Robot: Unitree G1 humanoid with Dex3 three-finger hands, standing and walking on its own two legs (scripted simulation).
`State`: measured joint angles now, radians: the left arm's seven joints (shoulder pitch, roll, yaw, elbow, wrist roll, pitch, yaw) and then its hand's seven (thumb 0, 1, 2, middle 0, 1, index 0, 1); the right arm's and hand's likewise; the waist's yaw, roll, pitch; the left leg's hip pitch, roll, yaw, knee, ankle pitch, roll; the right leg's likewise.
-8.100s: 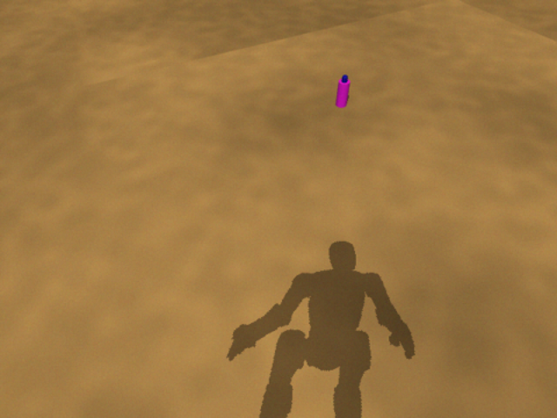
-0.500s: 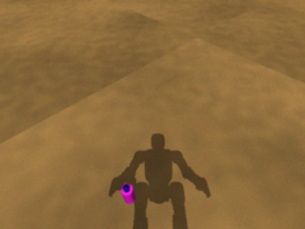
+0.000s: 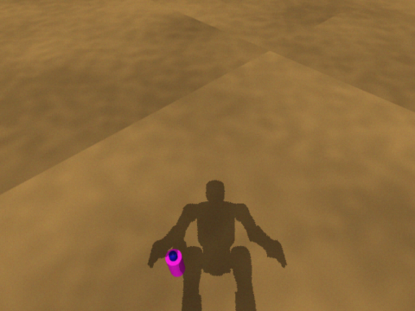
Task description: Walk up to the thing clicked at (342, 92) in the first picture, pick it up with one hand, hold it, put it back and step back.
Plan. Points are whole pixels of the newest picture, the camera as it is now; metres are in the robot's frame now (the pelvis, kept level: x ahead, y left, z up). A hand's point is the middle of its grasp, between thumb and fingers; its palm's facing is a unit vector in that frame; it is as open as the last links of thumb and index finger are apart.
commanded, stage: stand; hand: left
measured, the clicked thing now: (175, 261) +0.43 +0.19 -0.68
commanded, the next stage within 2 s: go down in 0.06 s
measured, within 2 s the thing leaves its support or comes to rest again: neither
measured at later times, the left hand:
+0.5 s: hand out of the picture +0.14 +0.26 -0.17, palm faces +0.03 -0.94 -0.33, open 13.3 cm
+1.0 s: hand out of the picture +0.12 +0.27 -0.19, palm faces +0.06 -0.94 -0.32, open 17.2 cm
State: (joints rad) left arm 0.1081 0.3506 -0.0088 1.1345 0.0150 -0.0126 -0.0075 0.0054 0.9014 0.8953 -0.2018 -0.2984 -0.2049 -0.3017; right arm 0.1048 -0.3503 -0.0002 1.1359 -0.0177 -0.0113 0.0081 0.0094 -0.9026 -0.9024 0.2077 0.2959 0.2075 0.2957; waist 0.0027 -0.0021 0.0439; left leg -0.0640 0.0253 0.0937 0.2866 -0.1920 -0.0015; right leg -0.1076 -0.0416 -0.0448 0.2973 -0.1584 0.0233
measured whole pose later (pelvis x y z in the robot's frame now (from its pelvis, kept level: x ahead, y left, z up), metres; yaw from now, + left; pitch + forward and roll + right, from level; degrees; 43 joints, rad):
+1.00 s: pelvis -0.02 +0.00 -0.07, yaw +2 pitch +14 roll -2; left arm 0.27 0.36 0.20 0.44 0.04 0.26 -0.09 0.00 -0.51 0.03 -0.10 -0.06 -0.09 -0.07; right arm 0.22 -0.24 0.00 0.58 0.01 -0.16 -0.08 0.01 -0.89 -0.90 0.21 0.30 0.21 0.30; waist -0.03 0.00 -0.11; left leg -0.78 0.05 0.01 1.03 -0.50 0.00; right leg -0.76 -0.05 -0.09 0.97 -0.45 0.02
